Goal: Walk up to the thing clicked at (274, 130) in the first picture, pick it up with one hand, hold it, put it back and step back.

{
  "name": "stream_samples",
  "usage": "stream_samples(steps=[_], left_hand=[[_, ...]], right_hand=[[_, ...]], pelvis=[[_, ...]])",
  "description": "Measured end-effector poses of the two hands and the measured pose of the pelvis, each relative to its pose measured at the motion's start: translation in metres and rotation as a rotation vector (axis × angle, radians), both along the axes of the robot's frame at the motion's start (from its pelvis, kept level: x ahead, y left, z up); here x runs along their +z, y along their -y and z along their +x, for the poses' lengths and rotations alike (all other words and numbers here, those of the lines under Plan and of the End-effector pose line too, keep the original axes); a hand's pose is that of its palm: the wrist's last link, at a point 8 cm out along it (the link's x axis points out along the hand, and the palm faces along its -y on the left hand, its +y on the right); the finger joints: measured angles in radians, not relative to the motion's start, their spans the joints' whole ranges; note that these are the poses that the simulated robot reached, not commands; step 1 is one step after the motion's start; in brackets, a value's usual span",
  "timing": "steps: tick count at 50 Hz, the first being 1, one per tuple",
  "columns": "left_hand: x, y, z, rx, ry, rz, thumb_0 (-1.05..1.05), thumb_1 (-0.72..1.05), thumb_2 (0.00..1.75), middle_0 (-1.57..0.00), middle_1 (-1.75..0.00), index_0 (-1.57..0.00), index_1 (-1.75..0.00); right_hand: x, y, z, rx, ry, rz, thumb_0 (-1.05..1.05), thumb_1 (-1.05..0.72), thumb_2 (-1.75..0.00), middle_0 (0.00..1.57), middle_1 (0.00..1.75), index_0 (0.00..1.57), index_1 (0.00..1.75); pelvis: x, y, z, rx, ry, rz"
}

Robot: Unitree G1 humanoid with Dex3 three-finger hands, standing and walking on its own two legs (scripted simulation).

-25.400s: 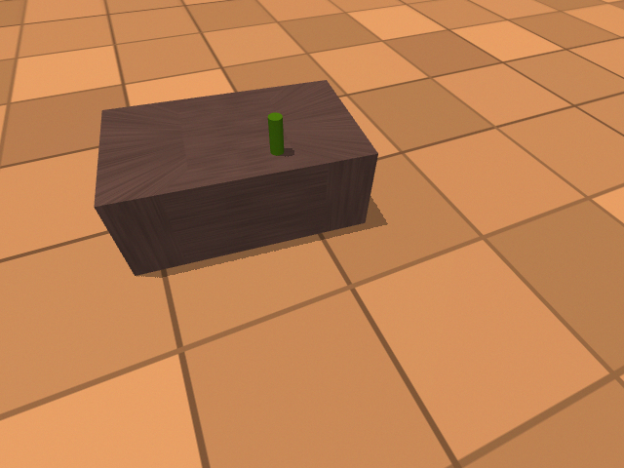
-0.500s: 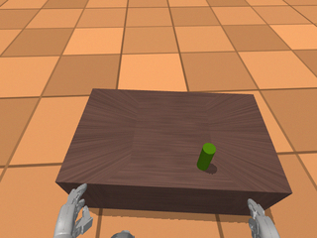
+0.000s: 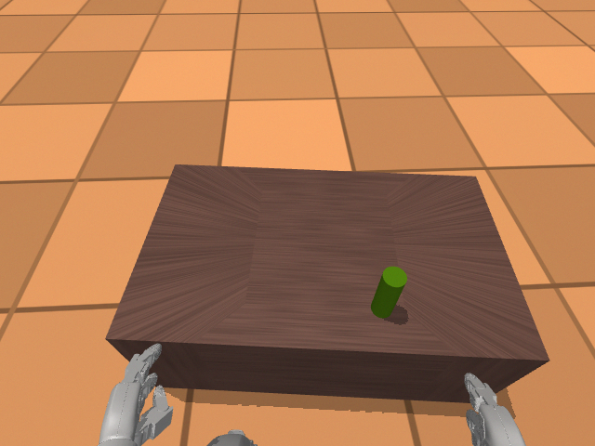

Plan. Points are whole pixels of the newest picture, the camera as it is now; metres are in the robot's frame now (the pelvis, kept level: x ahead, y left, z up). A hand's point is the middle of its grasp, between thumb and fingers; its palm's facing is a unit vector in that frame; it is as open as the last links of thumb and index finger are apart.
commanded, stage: home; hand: right
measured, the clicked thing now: (387, 293) +0.48 -0.18 -0.25
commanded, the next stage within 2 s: stand in 0.58 s
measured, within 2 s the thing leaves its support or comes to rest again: neither
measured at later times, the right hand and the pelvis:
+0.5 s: hand out of the picture +0.06 -0.24 -0.11, palm faces +0.01 +0.94 -0.33, open 17.4 cm; pelvis +0.00 +0.00 +0.05, yaw -1 degrees
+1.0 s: hand out of the picture +0.04 -0.23 -0.09, palm faces +0.02 +0.93 -0.37, open 12.8 cm; pelvis -0.01 +0.02 +0.06, yaw -1 degrees
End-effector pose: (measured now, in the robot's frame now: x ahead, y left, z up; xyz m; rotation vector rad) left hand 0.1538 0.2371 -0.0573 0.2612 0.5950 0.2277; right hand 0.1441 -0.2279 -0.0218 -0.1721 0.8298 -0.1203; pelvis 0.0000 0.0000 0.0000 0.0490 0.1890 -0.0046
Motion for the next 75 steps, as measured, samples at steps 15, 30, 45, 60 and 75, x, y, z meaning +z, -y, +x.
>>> stream_samples(steps=[15,30,45,60,75], left_hand=[[-0.009,-0.040,-0.047,-0.068,-0.434,0.056,0.01,0.90,0.90,-0.21,-0.31,-0.21,-0.31],[-0.012,-0.048,-0.094,0.016,-0.625,-0.010,0.01,0.91,0.90,-0.20,-0.31,-0.20,-0.30],[-0.018,-0.056,-0.101,0.016,-0.670,-0.051,0.01,0.91,0.90,-0.20,-0.30,-0.20,-0.30],[-0.013,-0.079,-0.114,0.034,-0.700,-0.027,0.01,0.91,0.90,-0.20,-0.30,-0.20,-0.30],[-0.012,-0.083,-0.115,0.034,-0.719,-0.019,0.01,0.91,0.90,-0.20,-0.30,-0.20,-0.30]], right_hand=[[-0.046,0.045,-0.036,0.001,-0.125,-0.123,-0.01,0.52,-0.06,0.06,0.05,0.06,0.05],[-0.043,0.054,-0.106,-0.090,-0.385,-0.137,-0.01,0.54,-0.05,0.05,0.05,0.06,0.05],[-0.032,0.049,-0.116,-0.112,-0.431,-0.167,-0.01,0.29,-0.33,0.15,0.21,0.16,0.20],[-0.035,0.030,-0.108,-0.099,-0.428,-0.138,0.00,-0.70,-0.86,0.20,0.29,0.20,0.29],[-0.034,0.032,-0.099,-0.102,-0.437,-0.137,0.00,-0.90,-0.90,0.20,0.30,0.20,0.30]], pelvis=[[0.027,-0.002,-0.006,-0.010,0.156,-0.044],[0.054,-0.004,-0.002,-0.013,0.226,-0.055],[0.061,-0.017,-0.006,-0.014,0.252,-0.060],[0.063,-0.030,-0.010,-0.010,0.247,-0.057],[0.064,-0.032,-0.004,-0.008,0.232,-0.051]])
